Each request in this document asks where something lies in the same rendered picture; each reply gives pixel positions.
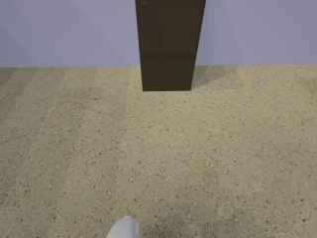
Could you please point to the handle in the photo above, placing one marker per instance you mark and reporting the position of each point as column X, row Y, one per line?
column 145, row 14

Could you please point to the robot left thigh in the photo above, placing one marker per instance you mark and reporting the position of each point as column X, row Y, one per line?
column 125, row 228

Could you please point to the cupboard door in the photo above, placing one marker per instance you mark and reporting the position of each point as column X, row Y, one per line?
column 172, row 26

